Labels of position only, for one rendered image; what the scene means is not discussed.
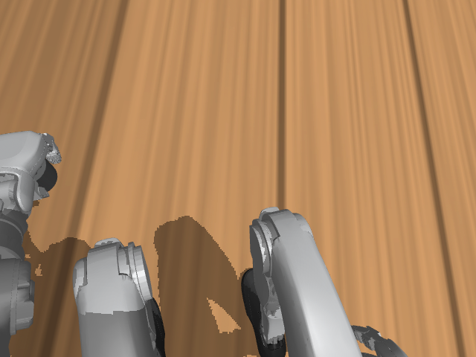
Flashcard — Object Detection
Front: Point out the left robot hand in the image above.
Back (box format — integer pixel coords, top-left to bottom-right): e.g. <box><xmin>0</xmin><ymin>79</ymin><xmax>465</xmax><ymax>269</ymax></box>
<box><xmin>0</xmin><ymin>131</ymin><xmax>62</xmax><ymax>201</ymax></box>

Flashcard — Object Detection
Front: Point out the tin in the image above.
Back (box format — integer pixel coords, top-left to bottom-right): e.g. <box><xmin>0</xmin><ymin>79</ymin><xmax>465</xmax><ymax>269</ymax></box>
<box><xmin>33</xmin><ymin>159</ymin><xmax>57</xmax><ymax>191</ymax></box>

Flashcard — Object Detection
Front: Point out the right robot foot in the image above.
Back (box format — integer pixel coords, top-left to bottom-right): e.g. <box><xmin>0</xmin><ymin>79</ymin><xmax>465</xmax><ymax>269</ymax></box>
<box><xmin>241</xmin><ymin>268</ymin><xmax>286</xmax><ymax>357</ymax></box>

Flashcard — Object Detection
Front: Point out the right robot hand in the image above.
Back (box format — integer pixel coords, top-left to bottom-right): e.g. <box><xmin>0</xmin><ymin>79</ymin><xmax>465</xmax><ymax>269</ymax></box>
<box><xmin>351</xmin><ymin>325</ymin><xmax>408</xmax><ymax>357</ymax></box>

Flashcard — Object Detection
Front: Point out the left robot foot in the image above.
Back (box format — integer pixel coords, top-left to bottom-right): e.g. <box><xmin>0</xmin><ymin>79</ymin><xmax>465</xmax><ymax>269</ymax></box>
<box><xmin>150</xmin><ymin>298</ymin><xmax>166</xmax><ymax>357</ymax></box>

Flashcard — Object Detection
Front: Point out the left robot arm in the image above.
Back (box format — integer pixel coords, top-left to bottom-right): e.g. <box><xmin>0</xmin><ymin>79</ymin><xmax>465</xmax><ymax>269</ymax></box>
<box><xmin>0</xmin><ymin>168</ymin><xmax>35</xmax><ymax>357</ymax></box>

